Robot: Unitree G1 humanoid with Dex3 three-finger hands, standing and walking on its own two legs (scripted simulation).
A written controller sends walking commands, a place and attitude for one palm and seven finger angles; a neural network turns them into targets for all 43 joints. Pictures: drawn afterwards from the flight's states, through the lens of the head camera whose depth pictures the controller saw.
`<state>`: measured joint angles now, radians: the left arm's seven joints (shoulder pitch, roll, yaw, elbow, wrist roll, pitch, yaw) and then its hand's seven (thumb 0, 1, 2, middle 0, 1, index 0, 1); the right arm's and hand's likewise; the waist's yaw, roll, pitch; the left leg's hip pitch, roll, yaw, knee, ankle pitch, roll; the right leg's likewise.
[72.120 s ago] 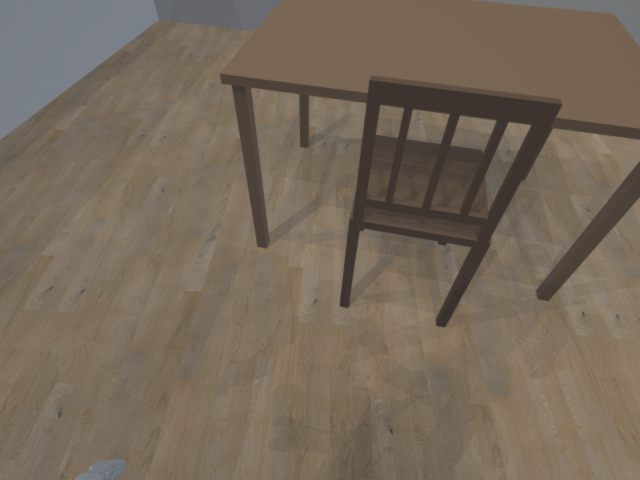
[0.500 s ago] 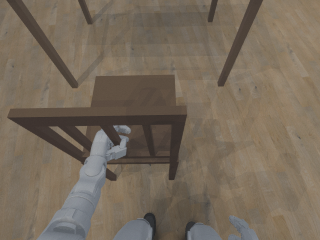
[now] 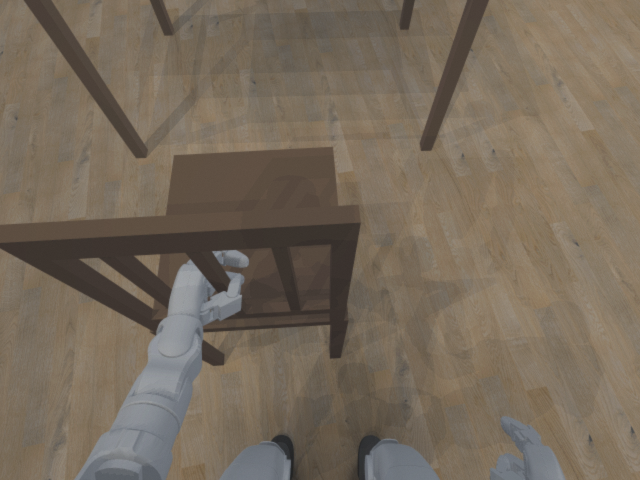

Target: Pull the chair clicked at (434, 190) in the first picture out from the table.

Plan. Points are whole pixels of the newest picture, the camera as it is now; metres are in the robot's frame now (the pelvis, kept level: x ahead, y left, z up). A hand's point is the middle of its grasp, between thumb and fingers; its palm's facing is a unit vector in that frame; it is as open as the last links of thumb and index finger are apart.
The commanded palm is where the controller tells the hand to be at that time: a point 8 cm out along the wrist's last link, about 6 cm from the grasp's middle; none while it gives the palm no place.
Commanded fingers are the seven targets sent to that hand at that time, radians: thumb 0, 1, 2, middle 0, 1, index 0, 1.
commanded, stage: step backward, pulling the chair out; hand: left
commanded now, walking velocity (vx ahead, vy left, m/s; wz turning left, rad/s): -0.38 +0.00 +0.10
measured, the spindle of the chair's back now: (222, 283) +0.36 +0.16 -0.08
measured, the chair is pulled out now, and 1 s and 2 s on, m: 0.58 0.76 0.77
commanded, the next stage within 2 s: stop walking, hand still on the chair in 0.44 s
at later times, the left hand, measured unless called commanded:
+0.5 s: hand (215, 379) +0.22 +0.15 -0.07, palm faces -0.04 -0.98 -0.18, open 5.0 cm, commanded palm +0.22 +0.20 -0.07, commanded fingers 0.00 0.90 0.90 -0.50 -1.45 -0.50 -1.45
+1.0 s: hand (200, 445) +0.15 +0.15 -0.07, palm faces -0.03 -0.98 -0.17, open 5.1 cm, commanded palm +0.14 +0.21 -0.05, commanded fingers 0.00 0.90 0.90 -0.50 -1.45 -0.50 -1.45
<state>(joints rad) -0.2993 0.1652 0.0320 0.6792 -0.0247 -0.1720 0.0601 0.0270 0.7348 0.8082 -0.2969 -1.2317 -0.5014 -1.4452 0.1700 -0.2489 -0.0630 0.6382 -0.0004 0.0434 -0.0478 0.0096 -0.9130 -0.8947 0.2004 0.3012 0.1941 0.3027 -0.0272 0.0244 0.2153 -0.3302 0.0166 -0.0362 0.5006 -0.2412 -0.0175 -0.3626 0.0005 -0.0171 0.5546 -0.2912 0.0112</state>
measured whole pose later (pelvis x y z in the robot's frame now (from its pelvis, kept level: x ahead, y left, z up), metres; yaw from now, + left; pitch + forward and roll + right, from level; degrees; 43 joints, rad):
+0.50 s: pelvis -0.10 +0.02 +0.00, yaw +2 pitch +4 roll -1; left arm -0.34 0.14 0.00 0.75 -0.01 -0.17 0.04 0.03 0.74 0.81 -0.30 -1.24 -0.50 -1.45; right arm 0.21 -0.22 -0.05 0.67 -0.01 0.04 -0.05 0.01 -0.91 -0.89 0.20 0.30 0.20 0.30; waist -0.03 0.05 0.20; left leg -0.27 0.04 -0.02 0.50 -0.29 -0.03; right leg -0.38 0.02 -0.02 0.62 -0.32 0.01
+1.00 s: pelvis -0.15 +0.03 +0.00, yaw +2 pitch -1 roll +0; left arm -0.29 0.12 -0.04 0.81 -0.03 -0.08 0.06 0.04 0.73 0.82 -0.30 -1.24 -0.50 -1.45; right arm 0.24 -0.24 -0.01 0.68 0.03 0.08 -0.09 0.01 -0.91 -0.89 0.20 0.30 0.20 0.30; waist -0.03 0.04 0.14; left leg -0.21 0.01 -0.01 0.56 -0.34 0.00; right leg -0.30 -0.01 -0.02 0.52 -0.20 0.01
